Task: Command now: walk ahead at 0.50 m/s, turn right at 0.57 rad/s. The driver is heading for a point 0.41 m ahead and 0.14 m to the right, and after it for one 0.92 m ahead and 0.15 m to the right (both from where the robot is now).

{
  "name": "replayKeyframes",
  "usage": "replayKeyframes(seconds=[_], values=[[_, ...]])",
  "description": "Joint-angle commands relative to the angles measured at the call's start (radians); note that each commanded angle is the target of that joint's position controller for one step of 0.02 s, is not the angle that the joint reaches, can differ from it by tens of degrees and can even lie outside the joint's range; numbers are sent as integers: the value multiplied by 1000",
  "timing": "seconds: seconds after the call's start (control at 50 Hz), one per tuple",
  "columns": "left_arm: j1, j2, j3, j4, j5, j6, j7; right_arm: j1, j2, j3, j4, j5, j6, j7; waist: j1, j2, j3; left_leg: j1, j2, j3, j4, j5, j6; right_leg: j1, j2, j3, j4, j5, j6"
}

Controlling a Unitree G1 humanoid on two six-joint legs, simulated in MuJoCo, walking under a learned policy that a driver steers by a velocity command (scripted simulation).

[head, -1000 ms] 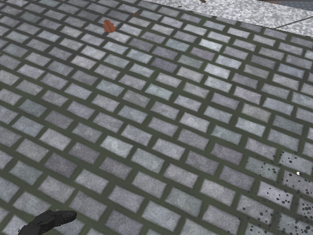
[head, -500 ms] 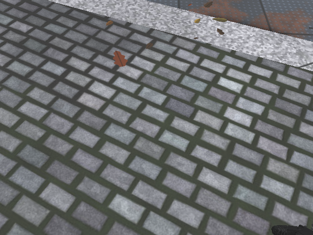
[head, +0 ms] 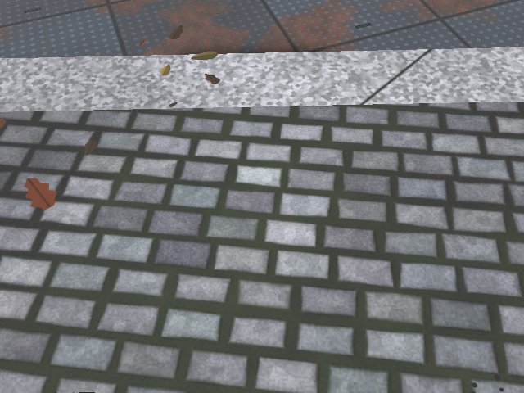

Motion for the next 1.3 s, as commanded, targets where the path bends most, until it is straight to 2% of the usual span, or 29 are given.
replayKeyframes(seconds=[0.02, 0.06, 0.08, 0.14, 0.22, 0.3, 0.36, 0.4, 0.42, 0.44, 0.46, 0.48, 0.5, 0.54, 0.6, 0.72, 0.78, 0.84, 0.88, 0.92, 0.94, 0.96, 0.98, 1.0, 1.04, 1.1, 1.14, 1.2, 1.3], values=[[252, 179, 53, -6, 2, -34, 8, -112, -123, -7, -163, 27, -84, 11, 129, -70, -234, -680, -14, -179, 308, 59, 48, 725, -316, 671, -394, -125, -254], [133, 112, 30, -32, 14, -40, 14, -97, -133, -18, -142, -21, -81, -1, 46, -14, -147, -540, 44, -185, 154, 163, 45, 483, -243, 497, -407, 96, -205], [115, 115, 29, -44, 23, -41, 18, -85, -135, -21, -143, -25, -69, 2, 25, -41, -138, -488, 47, -187, 124, 179, 35, 416, -235, 480, -424, 171, -214], [139, 139, 36, -35, 12, -44, 36, -107, -91, -12, -155, -35, -43, 3, 18, -14, -106, -459, 36, -153, -30, 243, -8, 315, -196, 378, -448, 291, -207], [192, 160, 42, -15, 4, -33, 56, -255, -44, 9, -197, -31, -42, 12, 72, -52, -68, -403, -22, -136, -340, 526, -31, 245, -119, 295, -441, 215, -140], [260, 158, 43, 12, -4, -22, 60, -350, -62, 7, -230, -11, -53, 29, 111, -76, -56, -342, -63, -152, -491, 601, -19, 276, -140, 362, -396, 109, -113], [269, 151, 43, 18, -2, -13, 66, -335, -97, -7, -233, -9, -66, 38, 91, -103, -62, -318, -68, -177, -544, 499, 14, 370, -174, 452, -305, 107, -94], [242, 136, 39, 10, 1, -7, 65, -218, -122, -25, -205, -11, -75, 32, 24, -125, -101, -162, -76, -149, -594, 457, 56, 368, -149, 462, -206, 191, -65], [234, 92, 23, -2, 8, -10, 60, -102, -156, -39, -188, -25, -80, 25, -34, -96, -202, 47, -4, -199, -579, 452, 104, 310, -96, 415, -31, 199, -32], [299, 36, 5, -23, 7, -15, 60, 35, -227, -58, -177, -44, -78, 18, -51, 71, -357, 403, 204, -474, -570, 353, 211, 48, 18, 298, 288, -7, 34], [374, 39, -6, -43, -12, -21, 61, 96, -228, -61, -143, -26, -62, 27, -27, 350, -437, 550, 358, -862, -680, 95, 306, -204, 55, 230, 538, -411, 69], [332, 135, 15, -25, -21, -19, 61, 51, -140, -37, -160, -11, -55, 26, -42, 213, -310, 453, 338, -825, -722, -72, 274, -291, -19, 252, 636, -353, 79], [235, 162, 23, -40, -13, -13, 60, 5, -103, -26, -168, -15, -44, 21, -52, 126, -192, 323, 297, -665, -735, -7, 236, -300, -52, 209, 652, -272, 85], [173, 136, 27, -60, 6, -8, 54, -64, -69, -11, -159, -31, -40, 17, -10, 76, -80, 114, 226, -469, -784, 206, 219, -241, -113, 192, 570, -168, 87], [180, 75, 17, -68, -6, 8, 44, -80, -68, -14, -135, -24, -50, 16, 17, 117, -53, 18, 185, -295, -849, 347, 223, -187, -149, 157, 491, -123, 96], [64, 44, 1, -104, 2, 1, 23, -65, -131, -33, -97, -20, -46, 12, -9, 64, -41, 70, 174, -76, -879, 542, 220, -199, -154, 115, 198, 140, 109], [-39, 17, -14, -132, 5, -11, 7, -1, -151, -35, -63, -7, -35, 13, -49, 48, -15, 84, 173, -19, -883, 548, 208, -136, -124, 68, 41, 197, 89], [-94, 34, -11, -160, 5, -14, -3, 41, -179, -42, -30, 13, -20, 18, -45, 56, 11, 170, 215, -13, -859, 610, 201, -122, -100, 50, -49, 115, 54], [-60, 68, 4, -162, 14, -14, -4, 39, -206, -47, -17, 23, -8, 15, 1, 83, -25, 218, 225, 10, -756, 888, 184, -25, -55, 11, -92, 25, 18], [198, 150, 52, -86, 16, -9, 8, 36, -187, -32, -10, 19, 1, 7, 146, 72, -183, 106, 162, 87, -427, 1059, 129, 385, 13, -24, -162, 97, -35], [365, 236, 75, -56, 19, -1, 28, 52, -118, -1, -34, -17, -4, 7, 200, -69, -319, -162, 110, 95, -89, 663, 86, 720, -192, 240, -122, 163, -98], [337, 295, 69, -64, 21, -8, 29, 166, -16, 35, -48, -17, -24, 21, 98, -262, -463, -478, -71, -39, 221, -105, 41, 918, -435, 744, -264, -27, -267], [338, 197, 47, -70, 22, -19, 23, 66, -134, 5, -35, 24, -39, 28, 169, -118, -438, -560, -41, -182, 315, -95, 52, 859, -432, 741, -329, -100, -243], [290, 164, 33, -55, 24, -29, 22, -20, -153, -3, -71, 47, -45, 30, 157, -115, -272, -625, -1, -169, 302, -10, 65, 732, -392, 557, -343, -27, -195], [167, 102, 14, -48, 30, -43, 20, -46, -131, -4, -62, 13, -38, 19, 79, -70, -136, -546, 63, -160, 180, 138, 55, 487, -312, 344, -387, 199, -139], [90, 76, 10, -33, 45, -72, 22, 69, -80, -3, -16, 9, 9, 12, -4, -74, -118, -395, 57, -169, 135, 198, 13, 333, -293, 157, -438, 572, -137], [65, 86, 14, -13, 49, -79, 34, 42, -63, -2, -28, 3, 23, 5, -16, -66, -89, -409, 41, -164, 55, 275, -8, 297, -274, 61, -462, 630, -122], [48, 96, 15, 1, 47, -67, 58, -41, -36, 8, -65, -9, 22, 18, 8, -69, -74, -376, 25, -115, -185, 481, -8, 294, -224, -66, -463, 612, -85], [92, 135, 29, 44, 27, -27, 79, -133, -49, 4, -137, -11, 25, 59, 50, -63, -91, -391, 3, -80, -366, 510, 27, 451, -285, -81, -388, 620, -76]])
